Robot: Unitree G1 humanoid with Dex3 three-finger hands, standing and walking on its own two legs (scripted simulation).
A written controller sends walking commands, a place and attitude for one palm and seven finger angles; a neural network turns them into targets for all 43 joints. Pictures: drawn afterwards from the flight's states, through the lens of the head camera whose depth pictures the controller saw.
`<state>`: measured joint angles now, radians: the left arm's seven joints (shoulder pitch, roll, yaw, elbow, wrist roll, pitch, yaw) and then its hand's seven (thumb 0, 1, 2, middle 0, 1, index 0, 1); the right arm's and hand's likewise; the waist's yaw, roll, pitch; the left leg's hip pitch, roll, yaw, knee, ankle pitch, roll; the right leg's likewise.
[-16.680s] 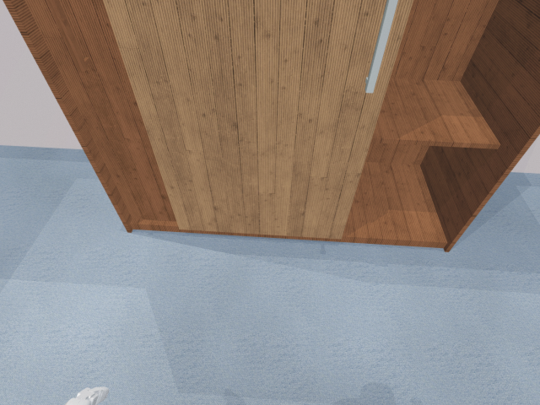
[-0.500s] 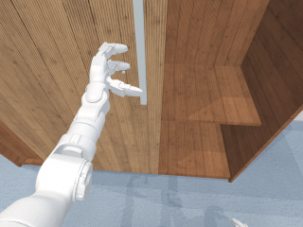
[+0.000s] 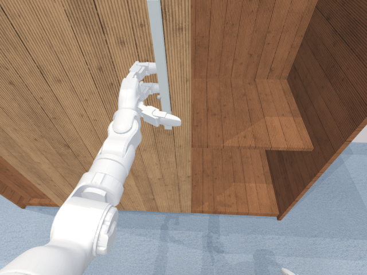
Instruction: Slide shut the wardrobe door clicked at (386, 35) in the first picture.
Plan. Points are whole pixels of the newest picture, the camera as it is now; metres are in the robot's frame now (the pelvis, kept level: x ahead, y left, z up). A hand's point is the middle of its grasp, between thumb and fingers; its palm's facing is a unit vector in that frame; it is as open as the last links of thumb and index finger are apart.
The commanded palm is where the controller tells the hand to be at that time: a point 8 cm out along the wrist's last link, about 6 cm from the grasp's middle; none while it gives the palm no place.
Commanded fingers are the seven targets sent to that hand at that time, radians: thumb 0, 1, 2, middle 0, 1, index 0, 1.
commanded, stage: move the hooked fingers beside the handle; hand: left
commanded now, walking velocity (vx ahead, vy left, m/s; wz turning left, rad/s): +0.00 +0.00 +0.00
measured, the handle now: (163, 73) +0.50 +0.07 +0.19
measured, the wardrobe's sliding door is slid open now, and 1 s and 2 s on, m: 0.47 0.47 0.47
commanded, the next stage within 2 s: none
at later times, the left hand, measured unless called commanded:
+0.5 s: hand (158, 96) +0.45 +0.08 +0.16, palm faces +0.02 -1.00 -0.01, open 13.8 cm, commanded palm +0.43 +0.13 +0.16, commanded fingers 0.00 -0.50 0.30 -0.30 -1.20 -0.30 -1.20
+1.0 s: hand (156, 96) +0.45 +0.09 +0.16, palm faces +0.00 -1.00 +0.00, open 13.7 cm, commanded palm +0.43 +0.14 +0.16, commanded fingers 0.00 -0.50 0.30 -0.30 -1.20 -0.30 -1.20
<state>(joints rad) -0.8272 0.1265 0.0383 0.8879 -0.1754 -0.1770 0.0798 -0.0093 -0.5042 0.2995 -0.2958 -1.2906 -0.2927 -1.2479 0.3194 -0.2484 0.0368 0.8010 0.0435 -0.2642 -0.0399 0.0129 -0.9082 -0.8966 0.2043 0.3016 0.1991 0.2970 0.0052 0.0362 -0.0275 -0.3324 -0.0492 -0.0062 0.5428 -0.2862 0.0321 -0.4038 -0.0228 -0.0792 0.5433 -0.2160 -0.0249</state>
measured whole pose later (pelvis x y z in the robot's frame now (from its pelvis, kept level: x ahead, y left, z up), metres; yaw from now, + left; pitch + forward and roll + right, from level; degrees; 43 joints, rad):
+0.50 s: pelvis +0.01 -0.01 +0.01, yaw -1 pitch +3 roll +0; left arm -0.71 0.14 0.10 0.75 -0.14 -0.13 0.05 -0.01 -0.50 0.30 -0.35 -1.28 -0.34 -1.23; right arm 0.26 -0.24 0.04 0.75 0.05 -0.18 -0.05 0.01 -0.91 -0.90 0.20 0.30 0.20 0.30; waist 0.00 0.04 -0.02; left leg -0.25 -0.02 0.00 0.49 -0.29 0.02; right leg -0.33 0.01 -0.07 0.48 -0.21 -0.04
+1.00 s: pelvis +0.02 -0.01 +0.01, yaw -3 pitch +2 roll +0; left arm -0.67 0.16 0.15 0.70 -0.14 -0.10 0.02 -0.01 -0.50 0.30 -0.37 -1.24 -0.34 -1.22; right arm 0.27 -0.24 0.04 0.73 0.05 -0.14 -0.05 0.01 -0.91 -0.90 0.20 0.30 0.20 0.30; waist -0.02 0.04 -0.02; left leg -0.22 -0.01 0.03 0.46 -0.28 0.02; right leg -0.31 0.02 -0.04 0.46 -0.19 -0.03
